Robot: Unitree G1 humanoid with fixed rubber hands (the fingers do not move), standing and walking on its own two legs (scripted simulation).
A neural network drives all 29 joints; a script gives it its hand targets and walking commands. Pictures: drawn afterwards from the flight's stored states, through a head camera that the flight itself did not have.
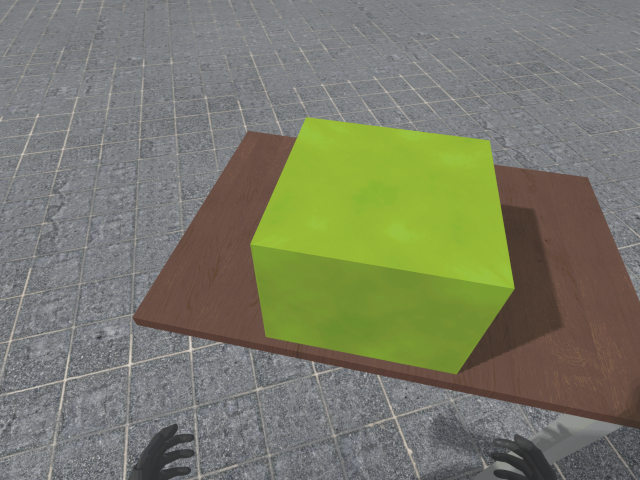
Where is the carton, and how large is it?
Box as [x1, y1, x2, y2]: [250, 117, 514, 373]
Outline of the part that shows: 306,117 250,243 266,336 456,373 514,288 489,140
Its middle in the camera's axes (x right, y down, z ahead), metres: +0.09 -0.01 +0.60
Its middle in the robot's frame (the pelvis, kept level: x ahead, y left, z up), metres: +0.47 -0.04 +0.03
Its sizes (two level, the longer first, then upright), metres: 0.291 0.287 0.215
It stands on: a table, 0.71 m high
